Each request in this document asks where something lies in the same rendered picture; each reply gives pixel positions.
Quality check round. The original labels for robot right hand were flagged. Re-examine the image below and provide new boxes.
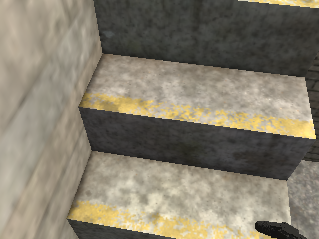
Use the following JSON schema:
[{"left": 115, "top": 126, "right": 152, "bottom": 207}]
[{"left": 254, "top": 221, "right": 307, "bottom": 239}]

